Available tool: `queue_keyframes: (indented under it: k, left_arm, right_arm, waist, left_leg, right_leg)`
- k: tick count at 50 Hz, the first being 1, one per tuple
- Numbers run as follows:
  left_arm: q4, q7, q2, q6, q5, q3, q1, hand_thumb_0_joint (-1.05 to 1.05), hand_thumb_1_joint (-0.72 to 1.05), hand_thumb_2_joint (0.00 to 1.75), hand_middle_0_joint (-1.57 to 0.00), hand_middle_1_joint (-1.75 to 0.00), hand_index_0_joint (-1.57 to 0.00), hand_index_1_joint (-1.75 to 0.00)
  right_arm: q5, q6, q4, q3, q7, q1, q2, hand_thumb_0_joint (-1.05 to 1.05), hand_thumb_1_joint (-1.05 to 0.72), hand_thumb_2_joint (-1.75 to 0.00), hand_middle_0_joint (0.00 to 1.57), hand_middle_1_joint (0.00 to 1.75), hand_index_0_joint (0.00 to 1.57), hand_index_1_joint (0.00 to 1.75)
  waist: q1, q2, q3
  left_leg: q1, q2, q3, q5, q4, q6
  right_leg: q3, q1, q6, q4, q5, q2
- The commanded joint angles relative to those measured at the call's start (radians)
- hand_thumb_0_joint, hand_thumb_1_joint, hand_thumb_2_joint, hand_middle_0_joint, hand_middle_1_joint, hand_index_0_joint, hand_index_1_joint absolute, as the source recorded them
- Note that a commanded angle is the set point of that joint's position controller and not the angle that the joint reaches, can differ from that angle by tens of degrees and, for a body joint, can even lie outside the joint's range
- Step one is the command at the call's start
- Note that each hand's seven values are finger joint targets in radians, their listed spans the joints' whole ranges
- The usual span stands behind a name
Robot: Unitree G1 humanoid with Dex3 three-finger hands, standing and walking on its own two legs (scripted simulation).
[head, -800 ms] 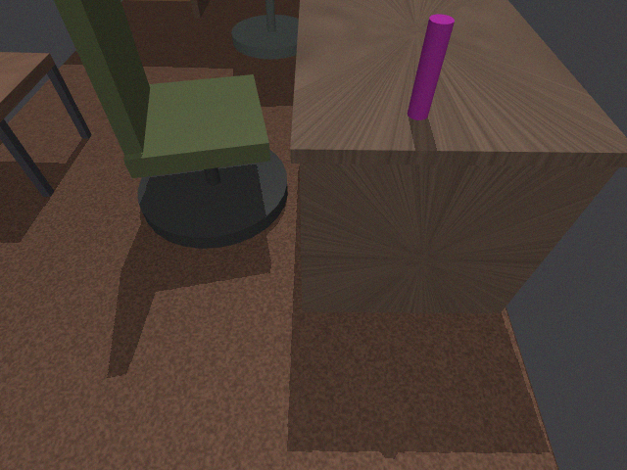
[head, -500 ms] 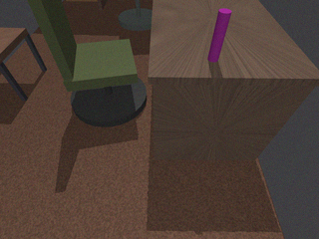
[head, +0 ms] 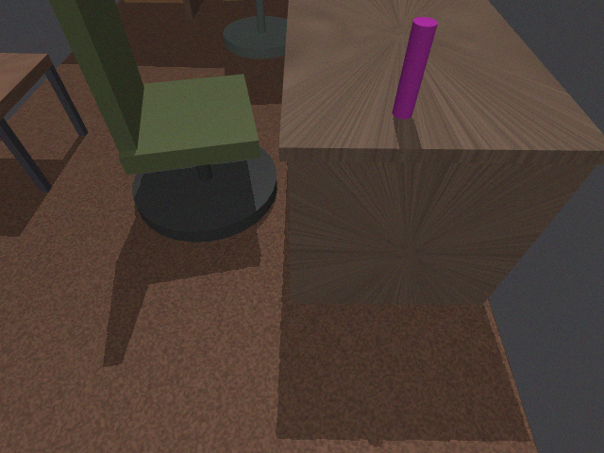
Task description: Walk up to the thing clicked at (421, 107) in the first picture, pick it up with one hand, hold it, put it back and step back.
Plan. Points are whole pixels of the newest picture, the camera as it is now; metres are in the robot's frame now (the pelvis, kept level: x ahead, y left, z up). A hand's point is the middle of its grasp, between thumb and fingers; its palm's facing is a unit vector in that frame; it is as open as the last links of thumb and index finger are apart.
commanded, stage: stand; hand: right
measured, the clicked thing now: (412, 72) +0.86 -0.24 +0.06
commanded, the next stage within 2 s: walk up in 0.32 s
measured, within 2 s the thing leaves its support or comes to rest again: neither
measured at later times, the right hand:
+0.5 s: hand out of the picture +0.06 -0.29 -0.15, palm faces +0.02 +0.93 -0.37, open 7.4 cm
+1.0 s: hand (525, 383) +0.24 -0.35 -0.15, palm faces -0.06 +0.92 -0.39, open 7.4 cm
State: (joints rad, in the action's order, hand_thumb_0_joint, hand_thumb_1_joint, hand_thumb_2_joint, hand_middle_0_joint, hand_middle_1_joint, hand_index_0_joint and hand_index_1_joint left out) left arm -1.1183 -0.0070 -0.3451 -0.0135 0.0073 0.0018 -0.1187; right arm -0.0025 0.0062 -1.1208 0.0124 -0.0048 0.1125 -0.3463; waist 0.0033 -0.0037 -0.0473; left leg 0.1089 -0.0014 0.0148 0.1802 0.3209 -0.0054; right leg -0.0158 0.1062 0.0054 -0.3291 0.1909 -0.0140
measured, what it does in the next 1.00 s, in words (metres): walks ahead: right foot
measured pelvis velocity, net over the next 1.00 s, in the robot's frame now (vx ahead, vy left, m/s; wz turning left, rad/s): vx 0.18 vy -0.08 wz -0.01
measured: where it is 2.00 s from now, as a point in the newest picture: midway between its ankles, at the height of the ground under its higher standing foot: (335, 404)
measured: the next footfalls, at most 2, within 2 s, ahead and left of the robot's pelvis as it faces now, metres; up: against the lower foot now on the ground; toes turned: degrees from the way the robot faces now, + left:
right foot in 0.60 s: +0.15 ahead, -0.21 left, +0.00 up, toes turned -5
left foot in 1.02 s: +0.32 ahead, +0.05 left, +0.00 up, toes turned +2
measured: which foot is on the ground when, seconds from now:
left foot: down 0.00-0.62, up 0.64-1.00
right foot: down 0.00-0.38, up 0.40-0.58, down 0.60-1.00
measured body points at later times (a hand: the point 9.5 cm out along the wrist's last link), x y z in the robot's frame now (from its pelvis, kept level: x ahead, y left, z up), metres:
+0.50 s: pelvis +0.02 -0.02 -0.01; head +0.03 -0.02 +0.44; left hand +0.09 +0.30 -0.13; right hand +0.06 -0.34 -0.13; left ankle +0.00 +0.12 -0.75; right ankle +0.02 -0.15 -0.72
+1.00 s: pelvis +0.18 -0.08 -0.02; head +0.19 -0.06 +0.43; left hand +0.19 +0.24 -0.15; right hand +0.25 -0.40 -0.12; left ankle +0.28 +0.05 -0.74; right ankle +0.11 -0.20 -0.75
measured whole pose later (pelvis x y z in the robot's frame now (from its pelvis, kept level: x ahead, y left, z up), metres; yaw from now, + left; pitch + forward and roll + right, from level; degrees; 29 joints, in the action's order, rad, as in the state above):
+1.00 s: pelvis +0.18 -0.08 -0.02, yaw -1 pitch -3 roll -2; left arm -0.90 -0.06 -0.40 -0.05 0.02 -0.07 -0.36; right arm -0.02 0.04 -0.90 -0.07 -0.07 0.28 -0.41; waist 0.04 -0.01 -0.08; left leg 0.41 0.07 -0.01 0.24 0.63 0.01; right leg -0.07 0.08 0.00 -0.51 0.38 -0.01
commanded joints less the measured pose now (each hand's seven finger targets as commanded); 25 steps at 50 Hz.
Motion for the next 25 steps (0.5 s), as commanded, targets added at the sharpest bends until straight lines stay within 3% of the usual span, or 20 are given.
queue_keyframes:
  k: [1, 15, 16, 17, 18, 19, 20, 21, 22, 23, 25]
  left_arm:
    - [0.062, 0.019, -0.212, -0.021, 0.0, -0.036, 0.037, 0.0, 0.9, 0.9, -0.2, -0.3, -0.2, -0.3]
    - [0.061, 0.018, -0.214, -0.023, 0.001, -0.037, 0.034, 0.0, 0.9, 0.9, -0.2, -0.3, -0.2, -0.3]
    - [0.125, -0.013, -0.284, -0.02, 0.025, -0.101, -0.017, 0.0, 0.9, 0.9, -0.2, -0.3, -0.2, -0.3]
    - [0.129, -0.024, -0.273, -0.013, 0.034, -0.103, 0.002, 0.0, 0.9, 0.9, -0.2, -0.3, -0.2, -0.3]
    - [0.148, -0.032, -0.248, -0.007, 0.037, -0.105, 0.054, 0.0, 0.9, 0.9, -0.2, -0.3, -0.2, -0.3]
    - [0.178, -0.039, -0.237, 0.001, 0.042, -0.108, 0.09, 0.0, 0.9, 0.9, -0.2, -0.3, -0.2, -0.3]
    - [0.201, -0.039, -0.248, 0.001, 0.041, -0.117, 0.094, 0.0, 0.9, 0.9, -0.2, -0.3, -0.2, -0.3]
    - [0.209, -0.043, -0.251, -0.004, 0.035, -0.118, 0.062, 0.0, 0.9, 0.9, -0.2, -0.3, -0.2, -0.3]
    - [0.209, -0.051, -0.259, -0.009, 0.031, -0.122, 0.039, 0.0, 0.9, 0.9, -0.2, -0.3, -0.2, -0.3]
    - [0.215, -0.059, -0.255, -0.012, 0.027, -0.122, 0.023, 0.0, 0.9, 0.9, -0.2, -0.3, -0.2, -0.3]
    - [0.227, -0.076, -0.24, -0.014, 0.028, -0.123, -0.013, 0.0, 0.9, 0.9, -0.2, -0.3, -0.2, -0.3]
  right_arm:
    - [-0.005, 0.027, 0.054, -0.044, 0.015, -0.043, -0.21, 0.0, -0.9, -0.9, 0.2, 0.3, 0.2, 0.3]
    - [-0.004, 0.026, 0.057, -0.045, 0.014, -0.037, -0.212, 0.0, -0.9, -0.9, 0.2, 0.3, 0.2, 0.3]
    - [-0.021, 0.044, 0.098, -0.098, 0.004, 0.052, -0.287, 0.0, -0.9, -0.9, 0.2, 0.3, 0.2, 0.3]
    - [-0.029, 0.048, 0.086, -0.114, 0.001, 0.1, -0.31, 0.0, -0.9, -0.9, 0.2, 0.3, 0.2, 0.3]
    - [-0.034, 0.048, 0.076, -0.128, 0.002, 0.145, -0.332, 0.0, -0.9, -0.9, 0.2, 0.3, 0.2, 0.3]
    - [-0.032, 0.052, 0.09, -0.144, 0.002, 0.153, -0.361, 0.0, -0.9, -0.9, 0.2, 0.3, 0.2, 0.3]
    - [-0.035, 0.063, 0.11, -0.155, 0.005, 0.148, -0.383, 0.0, -0.9, -0.9, 0.2, 0.3, 0.2, 0.3]
    - [-0.035, 0.073, 0.129, -0.159, 0.009, 0.118, -0.38, 0.0, -0.9, -0.9, 0.2, 0.3, 0.2, 0.3]
    - [-0.033, 0.079, 0.148, -0.155, 0.009, 0.101, -0.357, 0.0, -0.9, -0.9, 0.2, 0.3, 0.2, 0.3]
    - [-0.036, 0.082, 0.166, -0.146, 0.007, 0.099, -0.328, 0.0, -0.9, -0.9, 0.2, 0.3, 0.2, 0.3]
    - [-0.044, 0.08, 0.199, -0.156, -0.003, 0.07, -0.336, 0.0, -0.9, -0.9, 0.2, 0.3, 0.2, 0.3]
  waist:
    - [0.0, 0.011, 0.065]
    - [-0.002, 0.016, 0.074]
    - [-0.012, -0.028, 0.147]
    - [-0.035, 0.029, 0.068]
    - [-0.068, 0.1, -0.01]
    - [-0.085, 0.145, -0.085]
    - [-0.079, 0.116, -0.132]
    - [-0.048, 0.1, -0.126]
    - [-0.029, 0.076, -0.094]
    - [-0.025, 0.072, -0.065]
    - [-0.01, 0.168, -0.042]
  left_leg:
    - [-0.006, 0.125, 0.086, -0.157, -0.039, 0.027]
    - [-0.009, 0.126, 0.085, -0.161, -0.042, 0.029]
    - [-0.052, 0.092, 0.097, 0.315, 0.019, 0.094]
    - [-0.062, 0.14, 0.176, 0.503, -0.024, 0.123]
    - [-0.086, 0.217, 0.285, 0.607, -0.111, 0.157]
    - [-0.068, 0.342, 0.422, 0.623, -0.193, 0.223]
    - [-0.035, 0.404, 0.49, 0.591, -0.215, 0.266]
    - [-0.062, 0.415, 0.486, 0.51, -0.206, 0.274]
    - [-0.071, 0.39, 0.436, 0.462, -0.189, 0.262]
    - [-0.092, 0.336, 0.35, 0.394, -0.163, 0.237]
    - [-0.062, 0.304, 0.248, 0.337, -0.132, 0.223]
  right_leg:
    - [0.093, -0.011, -0.032, 0.054, -0.151, -0.118]
    - [0.094, -0.028, -0.029, 0.055, -0.166, -0.121]
    - [0.073, 0.006, -0.063, -0.048, 0.272, -0.041]
    - [0.071, 0.175, -0.069, -0.119, 0.415, -0.033]
    - [0.02, 0.331, -0.052, -0.251, 0.378, 0.008]
    - [0.027, 0.466, -0.032, -0.439, 0.323, -0.001]
    - [0.113, 0.533, -0.034, -0.53, 0.301, -0.037]
    - [0.15, 0.545, -0.042, -0.546, 0.264, -0.081]
    - [0.164, 0.526, -0.042, -0.556, 0.252, -0.092]
    - [0.141, 0.504, -0.037, -0.507, 0.256, -0.083]
    - [0.085, 0.409, -0.026, -0.4, 0.255, -0.088]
